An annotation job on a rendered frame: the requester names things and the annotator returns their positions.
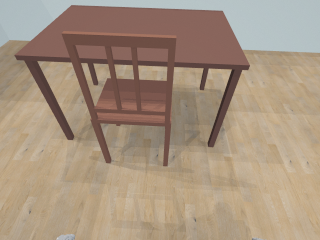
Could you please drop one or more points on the chair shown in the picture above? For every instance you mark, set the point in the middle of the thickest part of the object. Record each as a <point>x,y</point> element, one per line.
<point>126,101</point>

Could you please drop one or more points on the table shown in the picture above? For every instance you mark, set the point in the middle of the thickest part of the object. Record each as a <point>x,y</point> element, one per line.
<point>204,39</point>

